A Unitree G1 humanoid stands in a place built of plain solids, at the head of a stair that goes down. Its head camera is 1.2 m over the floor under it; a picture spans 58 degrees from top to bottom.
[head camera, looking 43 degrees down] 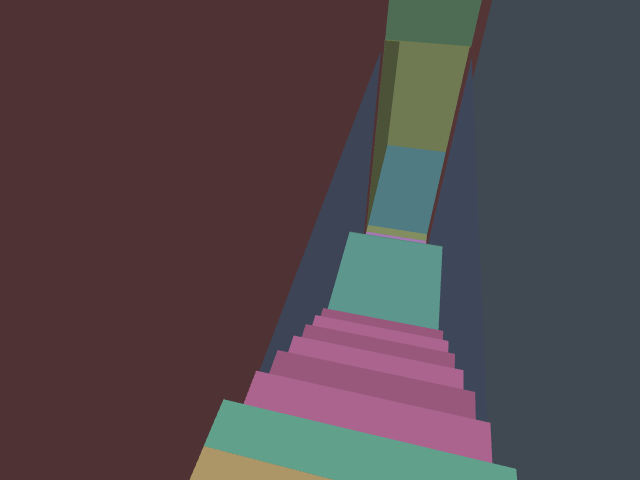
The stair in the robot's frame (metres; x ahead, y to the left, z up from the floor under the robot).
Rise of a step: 0.20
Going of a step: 0.22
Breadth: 0.81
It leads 14 degrees to the right of straight ahead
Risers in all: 7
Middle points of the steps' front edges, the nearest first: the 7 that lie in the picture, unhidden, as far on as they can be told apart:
0.51 -0.11 0.00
0.72 -0.16 -0.20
0.93 -0.21 -0.39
1.14 -0.27 -0.59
1.35 -0.32 -0.79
1.56 -0.37 -0.98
1.77 -0.42 -1.18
